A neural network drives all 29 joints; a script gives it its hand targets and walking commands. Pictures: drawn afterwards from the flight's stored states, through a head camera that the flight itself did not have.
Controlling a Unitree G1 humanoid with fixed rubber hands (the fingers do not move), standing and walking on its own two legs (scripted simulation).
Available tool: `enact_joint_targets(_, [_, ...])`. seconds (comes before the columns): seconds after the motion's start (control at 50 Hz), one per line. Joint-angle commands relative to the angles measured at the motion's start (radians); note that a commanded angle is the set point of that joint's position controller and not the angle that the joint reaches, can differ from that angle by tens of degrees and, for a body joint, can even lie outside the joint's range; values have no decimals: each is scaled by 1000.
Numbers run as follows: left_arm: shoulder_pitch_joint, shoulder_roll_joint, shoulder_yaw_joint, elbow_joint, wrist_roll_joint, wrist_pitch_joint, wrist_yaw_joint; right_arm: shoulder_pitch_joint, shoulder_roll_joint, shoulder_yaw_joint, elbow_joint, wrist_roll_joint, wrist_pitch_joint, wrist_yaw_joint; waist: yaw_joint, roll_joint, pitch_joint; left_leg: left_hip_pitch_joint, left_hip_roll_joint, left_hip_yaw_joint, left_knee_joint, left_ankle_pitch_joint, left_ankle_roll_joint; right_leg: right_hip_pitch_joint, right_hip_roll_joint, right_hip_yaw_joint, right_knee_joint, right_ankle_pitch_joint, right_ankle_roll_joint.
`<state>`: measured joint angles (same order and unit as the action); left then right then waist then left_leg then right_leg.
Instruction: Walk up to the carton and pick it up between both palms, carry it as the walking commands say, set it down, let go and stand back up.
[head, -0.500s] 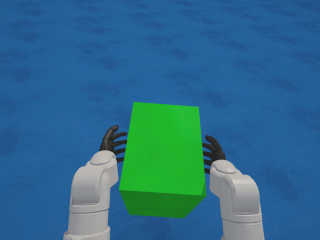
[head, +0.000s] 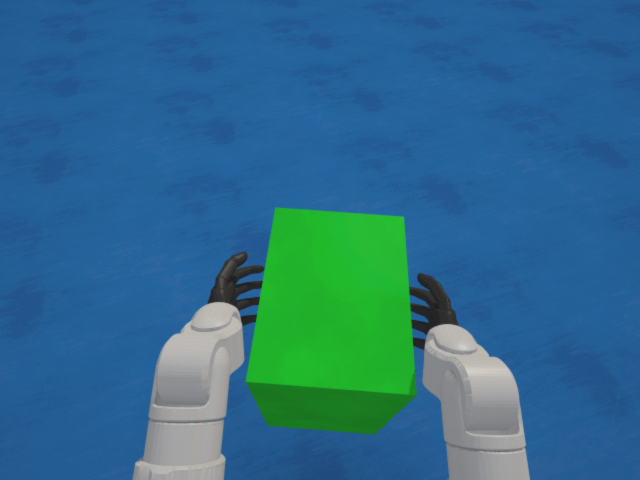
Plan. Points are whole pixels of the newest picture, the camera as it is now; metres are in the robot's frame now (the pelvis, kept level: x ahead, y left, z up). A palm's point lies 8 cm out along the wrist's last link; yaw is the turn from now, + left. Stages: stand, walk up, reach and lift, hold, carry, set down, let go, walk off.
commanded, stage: carry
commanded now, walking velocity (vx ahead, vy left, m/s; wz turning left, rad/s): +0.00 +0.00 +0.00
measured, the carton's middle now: (329, 331) +0.31 +0.00 -0.01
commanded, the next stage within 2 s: none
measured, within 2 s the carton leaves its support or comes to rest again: neither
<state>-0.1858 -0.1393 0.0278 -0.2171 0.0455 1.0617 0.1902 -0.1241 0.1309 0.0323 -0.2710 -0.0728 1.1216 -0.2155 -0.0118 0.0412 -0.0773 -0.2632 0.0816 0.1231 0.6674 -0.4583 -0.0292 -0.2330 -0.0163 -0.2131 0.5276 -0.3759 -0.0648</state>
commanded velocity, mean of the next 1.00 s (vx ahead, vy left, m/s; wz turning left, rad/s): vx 0.00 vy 0.00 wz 0.00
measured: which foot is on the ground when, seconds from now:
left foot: up 0.00-0.14, down 0.16-0.58, up 0.60-0.78, down 0.80-1.00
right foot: down 0.00-0.46, up 0.48-0.56, down 0.58-1.00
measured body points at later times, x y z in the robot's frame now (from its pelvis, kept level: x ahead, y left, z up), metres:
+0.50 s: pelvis +0.12 -0.03 +0.01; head +0.12 -0.03 +0.46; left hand +0.41 +0.08 +0.09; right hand +0.39 -0.17 +0.08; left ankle +0.03 +0.09 -0.72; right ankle -0.02 -0.07 -0.68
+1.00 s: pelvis +0.23 -0.07 +0.00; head +0.25 -0.07 +0.45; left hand +0.53 +0.06 +0.05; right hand +0.52 -0.19 +0.04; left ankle +0.18 +0.05 -0.71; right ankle +0.11 -0.10 -0.72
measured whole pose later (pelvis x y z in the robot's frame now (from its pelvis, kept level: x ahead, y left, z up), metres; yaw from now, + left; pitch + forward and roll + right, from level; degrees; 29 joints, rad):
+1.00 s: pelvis +0.23 -0.07 +0.00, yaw -1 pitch +4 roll +3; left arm -0.17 -0.14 0.04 -0.14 0.08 0.96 0.18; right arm -0.14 0.13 0.03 -0.13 -0.10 0.98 -0.17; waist 0.02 -0.06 -0.05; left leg -0.31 0.02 0.13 0.65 -0.28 0.03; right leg -0.16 0.01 -0.16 0.57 -0.40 -0.06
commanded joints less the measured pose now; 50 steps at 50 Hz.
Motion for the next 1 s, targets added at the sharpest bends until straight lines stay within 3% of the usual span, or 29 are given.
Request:
enact_joint_targets(0.0, [-383, -1050, -538, -281, -286, -29, -166, -582, 1059, 589, -335, 354, -97, 162, 24, -184, -247, -281, -55, -28, 120, -47, 34, 407, -278, 256, -48, 1250, -75])
enact_joint_targets(0.08, [-303, -1001, -523, -223, -274, -8, -158, -449, 1006, 526, -250, 308, -74, 149, 19, -245, -314, -118, -72, 12, -76, 154, 38, 367, -211, 147, 17, 1188, -42])
enact_joint_targets(0.12, [-277, -1000, -545, -223, -283, 2, -164, -437, 1000, 535, -264, 310, -69, 154, 9, -169, -368, 64, -30, -20, -160, 425, 67, 283, -185, 127, 44, 1035, -2])
enact_joint_targets(0.16, [-293, -998, -569, -239, -295, 14, -165, -430, 991, 521, -263, 302, -62, 155, 11, -32, -389, 231, 87, -127, -84, 954, 131, 132, -139, 124, 72, 700, 34])
enact_joint_targets(0.2, [-322, -956, -545, -205, -282, 23, -176, -388, 967, 462, -164, 256, -65, 151, 12, 44, -355, 223, 109, -101, -2, 1098, 142, 91, -124, 131, 44, 651, 65])
enact_joint_targets(0.26, [-380, -892, -494, -107, -246, -32, -181, -391, 907, 375, -32, 207, -117, 161, 12, -2, -301, 109, 19, 1, 4, 918, 82, 200, -112, 124, 40, 907, 63])
enact_joint_targets(0.28, [-401, -988, -593, -278, -313, -34, -185, -421, 1000, 471, -208, 276, -118, 164, 14, -38, -314, 61, -3, 15, -9, 818, 76, 256, -115, 116, 46, 983, 58])
enact_joint_targets(0.34, [-410, -1038, -611, -283, -336, -9, -176, -493, 1031, 505, -278, 310, -93, 153, 17, -135, -243, -55, -109, 132, -123, 401, 50, 348, -104, 80, 91, 1272, 56])
enact_joint_targets(0.36, [-376, -1022, -594, -263, -321, 0, -170, -497, 1028, 510, -263, 312, -82, 151, 14, -115, -262, 4, -114, 156, -193, 438, 50, 333, -93, 53, 154, 1294, 64])
enact_joint_targets(0.38, [-365, -1008, -591, -272, -317, 3, -165, -471, 1018, 512, -261, 314, -75, 150, -9, -57, -287, 178, -87, 129, -254, 698, 74, 203, -59, 23, 269, 1225, 87])
enact_joint_targets(0.4, [-316, -980, -572, -240, -306, 15, -162, -434, 986, 504, -253, 306, -65, 145, -22, 46, -324, 442, 2, 2, -177, 1106, 133, -68, -22, 15, 327, 793, 105])
enact_joint_targets(0.42, [-314, -956, -557, -229, -294, 25, -160, -433, 973, 498, -236, 300, -59, 143, -25, 194, -296, 696, 158, -178, -80, 1588, 223, -413, 47, 30, 293, 6, 114])
enact_joint_targets(0.44, [-305, -927, -537, -205, -277, 29, -156, -415, 961, 483, -203, 291, -54, 142, -34, 223, -272, 744, 239, -255, -80, 1685, 256, -534, 38, 115, 235, -301, 98])
enact_joint_targets(0.46, [-232, -752, -326, 146, -129, -8, -161, -368, 767, 288, 122, 149, -88, 148, -24, 187, -270, 738, 237, -238, -45, 1623, 221, -537, 8, 161, 94, -324, 80])
enact_joint_targets(0.48, [-229, -776, -348, 137, -136, -35, -163, -405, 792, 322, 71, 168, -114, 153, 4, 120, -247, 632, 172, -137, 8, 1531, 161, -401, 32, 124, -129, -177, 63])
enact_joint_targets(0.5, [-177, -700, -253, 309, -54, -64, -167, -356, 708, 229, 258, 96, -146, 156, 37, 54, -320, 419, 118, -33, 66, 1293, 93, -39, 28, 67, -274, 207, 48])
enact_joint_targets(0.52, [-264, -817, -375, 39, -150, -111, -180, -409, 828, 354, -2, 177, -193, 171, 31, -45, -368, 134, 58, -6, 119, 807, 44, 281, -60, 119, -205, 702, 33])
enact_joint_targets(0.54, [-289, -885, -423, -17, -181, -119, -182, -451, 909, 428, -78, 223, -193, 180, 25, -198, -366, -172, -20, 3, 198, 45, 13, 518, -241, 279, -59, 1344, -49])
enact_joint_targets(0.56, [-350, -910, -423, -24, -185, -148, -192, -545, 927, 449, -95, 247, -218, 194, 16, -236, -348, -201, -34, -29, 230, -108, 15, 473, -317, 309, -13, 1494, -82])
enact_joint_targets(0.58, [-418, -1052, -549, -265, -275, -136, -180, -654, 1052, 587, -376, 365, -207, 184, 18, -180, -316, -202, -62, -47, 204, -121, 18, 406, -307, 333, -26, 1468, -91])
enact_joint_targets(0.64, [-344, -920, -390, 32, -138, -115, -178, -570, 919, 443, -32, 236, -180, 188, 22, -167, -235, -169, -55, -38, 70, -66, 30, 282, -257, 291, -82, 1042, -102])
enact_joint_targets(0.7, [-294, -985, -498, -132, -219, -117, -186, -460, 988, 513, -182, 277, -183, 184, 20, -213, -338, -117, -59, -26, -52, 113, 38, 370, -215, 208, 3, 1156, -77])
enact_joint_targets(0.72, [-308, -1031, -537, -183, -248, -113, -193, -498, 1023, 547, -250, 304, -186, 191, 17, -173, -374, -35, -56, -23, -98, 243, 57, 345, -194, 173, 29, 1123, -54])
enact_joint_targets(0.74, [-328, -984, -492, -64, -217, -116, -199, -466, 969, 458, -100, 236, -190, 193, 10, -162, -401, 48, -39, -32, -160, 363, 69, 301, -178, 161, 44, 1056, -35])
enact_joint_targets(0.8, [-363, -978, -536, -162, -262, -117, -200, -476, 965, 459, -171, 250, -201, 186, 14, 13, -432, 270, 115, -151, -55, 1063, 158, 106, -113, 161, 80, 616, 19])
enact_joint_targets(0.82, [-353, -923, -486, -36, -206, -122, -212, -422, 916, 384, -3, 173, -211, 191, 15, 40, -410, 259, 120, -134, -19, 1096, 166, 91, -110, 162, 50, 606, 46])
enact_joint_targets(0.88, [-430, -965, -558, -213, -285, -126, -203, -433, 962, 411, -149, 227, -216, 180, 13, 18, -377, 151, 38, -53, -20, 915, 109, 180, -115, 161, 45, 855, 41])
enact_joint_targets(0.92, [-372, -931, -517, -48, -223, -146, -223, -381, 928, 368, 17, 164, -237, 193, 16, -47, -365, 49, -17, 5, -21, 716, 90, 296, -122, 152, 47, 1047, 39])
enact_joint_targets(0.98, [-348, -1007, -577, -156, -270, -138, -220, -475, 981, 477, -194, 243, -231, 192, 18, -162, -328, -65, -110, 90, -116, 355, 71, 404, -135, 152, 113, 1388, 34])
